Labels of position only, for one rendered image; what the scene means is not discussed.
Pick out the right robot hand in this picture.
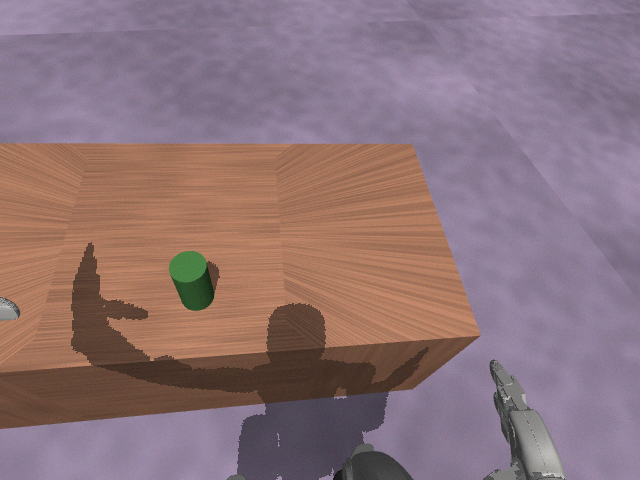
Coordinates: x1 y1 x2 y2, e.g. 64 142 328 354
483 360 566 480

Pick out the can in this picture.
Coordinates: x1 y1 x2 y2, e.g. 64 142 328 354
169 251 214 311

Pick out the left robot hand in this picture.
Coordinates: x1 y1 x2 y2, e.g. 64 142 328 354
0 297 20 320

